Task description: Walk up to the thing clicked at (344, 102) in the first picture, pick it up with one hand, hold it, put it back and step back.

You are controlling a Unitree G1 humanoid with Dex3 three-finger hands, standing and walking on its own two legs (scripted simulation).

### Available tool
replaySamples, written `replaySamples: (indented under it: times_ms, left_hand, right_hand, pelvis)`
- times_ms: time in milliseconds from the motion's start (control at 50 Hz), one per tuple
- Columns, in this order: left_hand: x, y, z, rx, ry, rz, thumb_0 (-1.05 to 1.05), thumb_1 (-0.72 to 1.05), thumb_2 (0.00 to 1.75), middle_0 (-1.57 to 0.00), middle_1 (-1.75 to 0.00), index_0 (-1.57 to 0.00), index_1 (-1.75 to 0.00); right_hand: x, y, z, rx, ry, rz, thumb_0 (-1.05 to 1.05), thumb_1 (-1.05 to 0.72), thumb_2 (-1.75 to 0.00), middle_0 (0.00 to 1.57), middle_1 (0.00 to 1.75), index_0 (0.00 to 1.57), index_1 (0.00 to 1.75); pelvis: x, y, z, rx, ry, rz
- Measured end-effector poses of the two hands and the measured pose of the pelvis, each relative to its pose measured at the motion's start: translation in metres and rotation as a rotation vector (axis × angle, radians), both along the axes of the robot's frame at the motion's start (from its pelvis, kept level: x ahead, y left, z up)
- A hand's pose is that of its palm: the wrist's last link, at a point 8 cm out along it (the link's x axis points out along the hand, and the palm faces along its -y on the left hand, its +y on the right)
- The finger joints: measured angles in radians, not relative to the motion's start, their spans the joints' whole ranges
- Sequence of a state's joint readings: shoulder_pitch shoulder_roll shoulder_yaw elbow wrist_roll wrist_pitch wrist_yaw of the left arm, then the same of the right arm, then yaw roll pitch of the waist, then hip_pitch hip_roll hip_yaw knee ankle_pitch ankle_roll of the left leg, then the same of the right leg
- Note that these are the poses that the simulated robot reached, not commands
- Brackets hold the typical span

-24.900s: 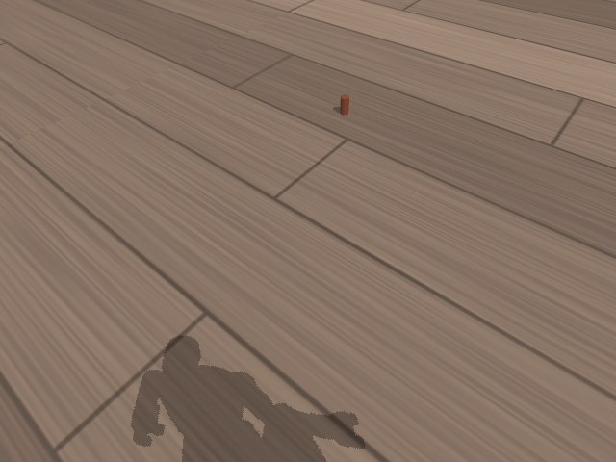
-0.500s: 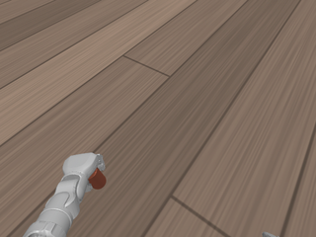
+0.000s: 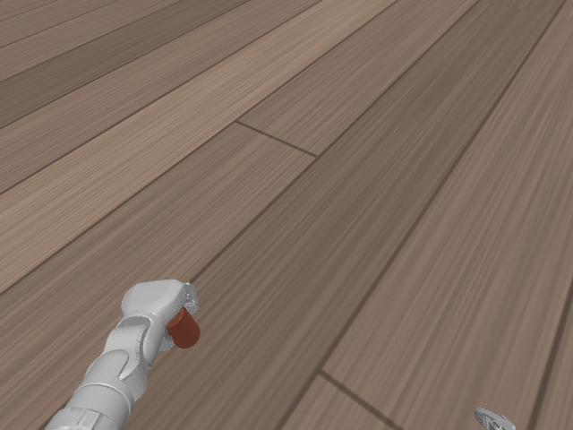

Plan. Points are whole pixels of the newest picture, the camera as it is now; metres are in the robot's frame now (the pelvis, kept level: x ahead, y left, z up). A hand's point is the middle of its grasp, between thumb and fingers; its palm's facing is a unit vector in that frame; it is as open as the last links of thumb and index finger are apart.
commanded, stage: hold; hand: left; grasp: from above
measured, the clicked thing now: (178, 324) +0.32 +0.22 -0.09
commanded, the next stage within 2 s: crouch in 1.30 s
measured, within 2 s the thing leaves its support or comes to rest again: neither
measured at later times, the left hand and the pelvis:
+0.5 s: hand (161, 334) +0.28 +0.22 -0.04, palm faces -0.45 -0.06 -0.89, open 7.7 cm; pelvis -0.01 +0.00 +0.01, yaw +0 degrees
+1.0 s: hand (161, 333) +0.28 +0.22 -0.03, palm faces -0.47 -0.06 -0.88, open 7.8 cm; pelvis -0.01 +0.00 +0.01, yaw +0 degrees
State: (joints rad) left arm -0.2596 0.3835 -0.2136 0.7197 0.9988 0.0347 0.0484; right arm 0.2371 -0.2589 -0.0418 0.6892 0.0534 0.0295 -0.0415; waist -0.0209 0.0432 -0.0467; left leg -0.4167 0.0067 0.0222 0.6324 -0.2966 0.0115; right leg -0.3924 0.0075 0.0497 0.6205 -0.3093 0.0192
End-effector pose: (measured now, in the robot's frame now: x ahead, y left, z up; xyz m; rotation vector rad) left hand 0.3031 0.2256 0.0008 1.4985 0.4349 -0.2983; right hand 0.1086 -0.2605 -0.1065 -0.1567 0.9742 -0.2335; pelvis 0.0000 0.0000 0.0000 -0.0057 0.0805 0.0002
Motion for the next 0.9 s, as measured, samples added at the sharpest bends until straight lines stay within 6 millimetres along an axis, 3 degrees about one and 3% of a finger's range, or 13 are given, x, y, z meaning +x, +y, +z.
replaySamples:
  times_ms: [440, 900]
  left_hand:
    - [-0.014, -0.004, 0.016, -0.007, -0.001, -0.014, 0.13, 0.34, 0.44, -0.97, -0.69, -0.79, -0.53]
    - [-0.015, -0.005, 0.029, -0.010, 0.011, -0.013, 0.11, 0.33, 0.45, -0.94, -0.69, -0.78, -0.55]
  right_hand:
    - [0.011, 0.004, 0.011, 0.012, -0.046, 0.026, 0.01, -0.91, -0.90, 0.20, 0.30, 0.20, 0.30]
    - [0.025, 0.009, 0.017, 0.029, -0.078, 0.036, 0.01, -0.91, -0.90, 0.20, 0.30, 0.20, 0.30]
  pelvis:
    - [-0.008, -0.002, 0.007, 0.004, -0.046, -0.001]
    - [-0.006, -0.003, 0.012, 0.007, -0.070, 0.000]
